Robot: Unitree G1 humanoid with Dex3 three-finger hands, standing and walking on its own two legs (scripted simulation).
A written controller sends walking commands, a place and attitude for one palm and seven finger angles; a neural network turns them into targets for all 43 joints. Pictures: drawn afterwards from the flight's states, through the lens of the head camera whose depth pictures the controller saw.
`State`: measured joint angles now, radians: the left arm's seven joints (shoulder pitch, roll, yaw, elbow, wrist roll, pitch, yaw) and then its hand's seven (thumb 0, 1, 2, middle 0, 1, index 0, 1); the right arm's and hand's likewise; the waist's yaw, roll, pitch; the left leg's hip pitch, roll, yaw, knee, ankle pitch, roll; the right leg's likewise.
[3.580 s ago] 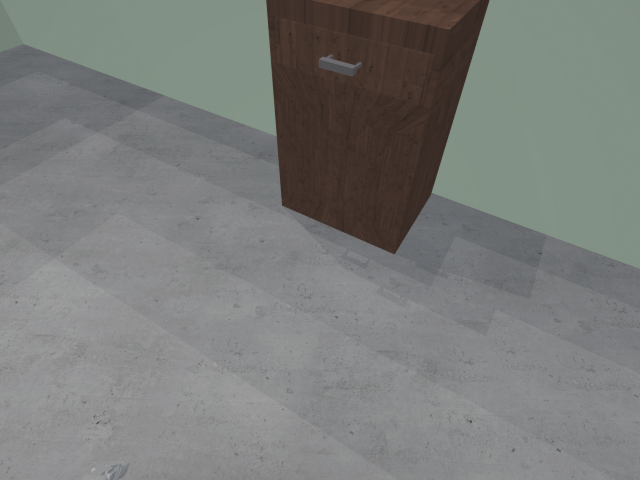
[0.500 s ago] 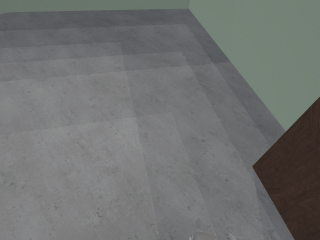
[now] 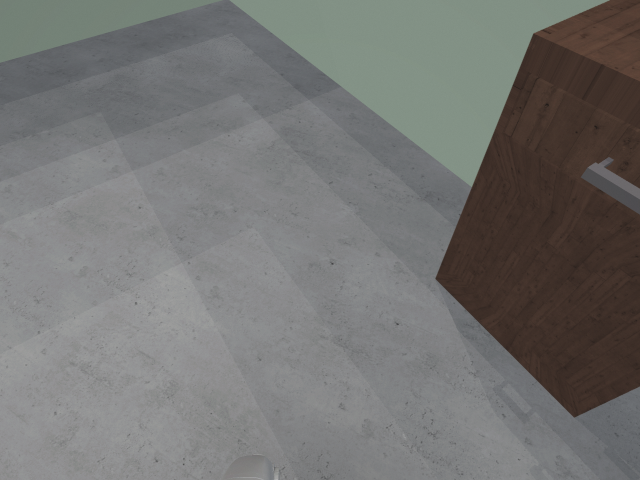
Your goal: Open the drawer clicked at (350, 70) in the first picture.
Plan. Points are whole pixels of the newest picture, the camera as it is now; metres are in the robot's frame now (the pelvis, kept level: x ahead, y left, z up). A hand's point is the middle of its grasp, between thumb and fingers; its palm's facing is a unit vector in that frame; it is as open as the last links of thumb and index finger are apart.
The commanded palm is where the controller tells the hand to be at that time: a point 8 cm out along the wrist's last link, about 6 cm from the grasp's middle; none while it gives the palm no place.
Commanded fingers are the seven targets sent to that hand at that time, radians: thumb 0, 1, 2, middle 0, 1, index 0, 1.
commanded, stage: turn to face it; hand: left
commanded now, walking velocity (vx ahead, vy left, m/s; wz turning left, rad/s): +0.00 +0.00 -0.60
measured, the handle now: (625, 183) +0.60 -0.51 -0.03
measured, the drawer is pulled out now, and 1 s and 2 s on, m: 0.00 0.00 0.00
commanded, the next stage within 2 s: take the last steps up to it in 1.34 s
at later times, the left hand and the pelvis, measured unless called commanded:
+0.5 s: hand (162, 464) +0.16 +0.25 -0.16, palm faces -0.26 -0.94 -0.22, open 7.4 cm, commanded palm none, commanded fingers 0.00 0.90 0.90 -0.20 -0.30 -0.20 -0.30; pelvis +0.01 +0.06 +0.01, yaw -19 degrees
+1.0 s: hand (236, 440) +0.19 +0.15 -0.16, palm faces -0.56 -0.79 -0.24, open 7.4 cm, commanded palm none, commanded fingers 0.00 0.90 0.90 -0.20 -0.30 -0.20 -0.30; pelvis -0.01 +0.04 -0.01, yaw -36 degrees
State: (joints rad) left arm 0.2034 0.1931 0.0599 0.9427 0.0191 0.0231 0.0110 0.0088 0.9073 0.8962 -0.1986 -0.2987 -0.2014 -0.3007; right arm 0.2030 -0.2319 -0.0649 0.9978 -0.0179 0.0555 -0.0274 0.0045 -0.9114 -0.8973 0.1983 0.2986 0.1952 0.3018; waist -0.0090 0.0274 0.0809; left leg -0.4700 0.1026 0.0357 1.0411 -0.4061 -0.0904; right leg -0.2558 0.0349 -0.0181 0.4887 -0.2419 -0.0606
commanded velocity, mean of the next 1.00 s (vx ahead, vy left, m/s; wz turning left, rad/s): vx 0.00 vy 0.00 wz -0.58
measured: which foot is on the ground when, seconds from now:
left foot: up 0.00-0.22, down 0.24-0.68, up 0.70-1.00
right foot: down 0.00-0.24, up 0.26-0.68, down 0.70-1.00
